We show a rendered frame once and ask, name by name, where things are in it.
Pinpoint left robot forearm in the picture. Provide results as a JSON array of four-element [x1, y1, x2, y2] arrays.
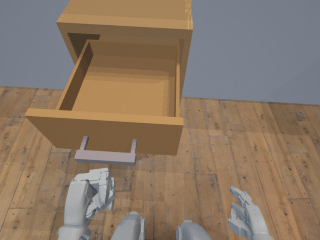
[[57, 225, 91, 240]]

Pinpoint cabinet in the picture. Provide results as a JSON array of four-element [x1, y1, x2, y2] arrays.
[[56, 0, 193, 107]]

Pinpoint robot left hand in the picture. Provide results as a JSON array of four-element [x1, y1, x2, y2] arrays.
[[64, 168, 116, 227]]

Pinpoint robot thigh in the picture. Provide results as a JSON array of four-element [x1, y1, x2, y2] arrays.
[[110, 214, 146, 240], [176, 222, 212, 240]]

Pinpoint drawer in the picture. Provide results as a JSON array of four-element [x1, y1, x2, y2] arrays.
[[24, 39, 184, 156]]

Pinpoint handle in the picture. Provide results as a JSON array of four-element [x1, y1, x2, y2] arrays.
[[74, 136, 137, 166]]

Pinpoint robot left thigh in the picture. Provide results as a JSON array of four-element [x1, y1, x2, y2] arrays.
[[110, 214, 146, 240]]

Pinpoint robot right hand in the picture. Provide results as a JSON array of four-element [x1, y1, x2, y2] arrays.
[[228, 186, 270, 240]]

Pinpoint robot right thigh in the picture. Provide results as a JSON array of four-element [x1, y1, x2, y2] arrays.
[[176, 222, 212, 240]]

